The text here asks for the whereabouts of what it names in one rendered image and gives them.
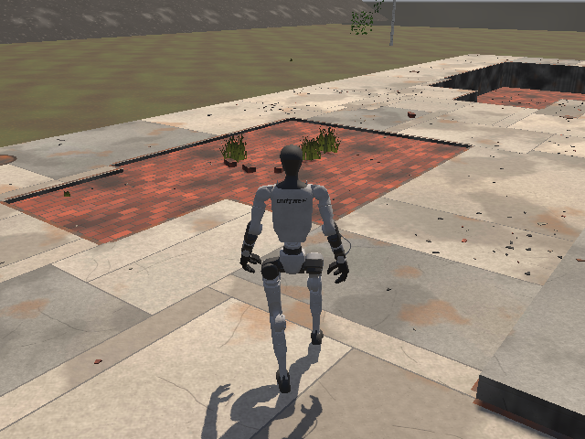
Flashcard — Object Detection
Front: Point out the left robot forearm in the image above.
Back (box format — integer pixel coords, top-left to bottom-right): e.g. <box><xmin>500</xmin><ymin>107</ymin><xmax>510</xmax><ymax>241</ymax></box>
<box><xmin>241</xmin><ymin>222</ymin><xmax>258</xmax><ymax>257</ymax></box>

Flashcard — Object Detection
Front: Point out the robot head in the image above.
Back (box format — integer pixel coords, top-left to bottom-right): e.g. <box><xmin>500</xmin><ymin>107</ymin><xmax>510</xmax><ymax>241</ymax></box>
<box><xmin>276</xmin><ymin>145</ymin><xmax>308</xmax><ymax>189</ymax></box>

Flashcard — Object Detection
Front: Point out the robot left upper arm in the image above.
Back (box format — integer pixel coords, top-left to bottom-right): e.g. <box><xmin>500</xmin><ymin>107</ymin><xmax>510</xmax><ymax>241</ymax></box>
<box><xmin>248</xmin><ymin>185</ymin><xmax>273</xmax><ymax>236</ymax></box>

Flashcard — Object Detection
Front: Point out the left robot thigh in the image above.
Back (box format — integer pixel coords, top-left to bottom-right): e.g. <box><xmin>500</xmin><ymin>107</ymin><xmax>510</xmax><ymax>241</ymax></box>
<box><xmin>261</xmin><ymin>256</ymin><xmax>286</xmax><ymax>332</ymax></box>

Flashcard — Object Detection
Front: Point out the right robot hand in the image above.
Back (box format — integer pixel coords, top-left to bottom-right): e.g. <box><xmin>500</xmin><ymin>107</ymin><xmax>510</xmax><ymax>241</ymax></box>
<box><xmin>327</xmin><ymin>261</ymin><xmax>349</xmax><ymax>284</ymax></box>

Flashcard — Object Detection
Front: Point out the right robot forearm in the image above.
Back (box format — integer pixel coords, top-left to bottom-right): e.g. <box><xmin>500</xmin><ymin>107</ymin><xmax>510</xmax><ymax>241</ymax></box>
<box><xmin>327</xmin><ymin>222</ymin><xmax>346</xmax><ymax>263</ymax></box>

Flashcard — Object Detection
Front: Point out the left robot hand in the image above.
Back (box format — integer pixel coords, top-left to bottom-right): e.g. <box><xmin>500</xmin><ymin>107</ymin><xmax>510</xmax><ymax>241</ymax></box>
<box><xmin>240</xmin><ymin>253</ymin><xmax>261</xmax><ymax>273</ymax></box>

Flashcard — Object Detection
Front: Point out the robot right upper arm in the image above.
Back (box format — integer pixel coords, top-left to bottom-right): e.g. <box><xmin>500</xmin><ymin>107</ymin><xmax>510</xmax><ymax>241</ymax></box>
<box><xmin>311</xmin><ymin>184</ymin><xmax>336</xmax><ymax>236</ymax></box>

